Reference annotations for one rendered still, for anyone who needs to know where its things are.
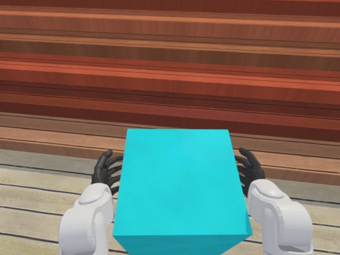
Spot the robot left hand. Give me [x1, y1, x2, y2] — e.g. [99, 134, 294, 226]
[91, 149, 123, 196]

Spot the right robot forearm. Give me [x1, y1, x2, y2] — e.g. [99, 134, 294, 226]
[248, 179, 313, 255]

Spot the carton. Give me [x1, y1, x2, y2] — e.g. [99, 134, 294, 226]
[112, 129, 253, 255]

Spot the robot right hand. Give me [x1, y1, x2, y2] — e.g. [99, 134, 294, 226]
[234, 147, 265, 198]

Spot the left robot forearm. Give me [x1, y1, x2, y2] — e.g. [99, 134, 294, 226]
[58, 183, 115, 255]

